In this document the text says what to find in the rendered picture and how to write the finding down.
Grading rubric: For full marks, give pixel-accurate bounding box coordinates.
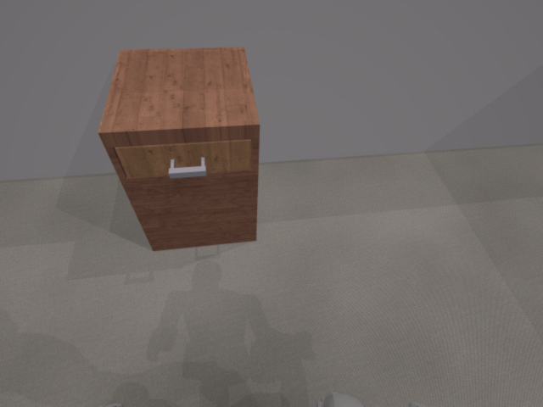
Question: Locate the handle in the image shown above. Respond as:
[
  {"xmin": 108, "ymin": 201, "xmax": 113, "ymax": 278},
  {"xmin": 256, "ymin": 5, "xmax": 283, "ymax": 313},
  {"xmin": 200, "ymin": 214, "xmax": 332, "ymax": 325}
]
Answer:
[{"xmin": 169, "ymin": 158, "xmax": 206, "ymax": 179}]

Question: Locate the cabinet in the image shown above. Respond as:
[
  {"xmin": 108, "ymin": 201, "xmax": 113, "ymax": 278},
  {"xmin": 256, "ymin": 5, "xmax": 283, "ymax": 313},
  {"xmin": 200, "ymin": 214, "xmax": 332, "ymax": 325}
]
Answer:
[{"xmin": 98, "ymin": 47, "xmax": 260, "ymax": 251}]

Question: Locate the drawer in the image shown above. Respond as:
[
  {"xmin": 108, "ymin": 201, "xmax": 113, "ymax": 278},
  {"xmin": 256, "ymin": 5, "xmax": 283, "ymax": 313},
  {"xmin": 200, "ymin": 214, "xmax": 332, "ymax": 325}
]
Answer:
[{"xmin": 115, "ymin": 139, "xmax": 251, "ymax": 178}]

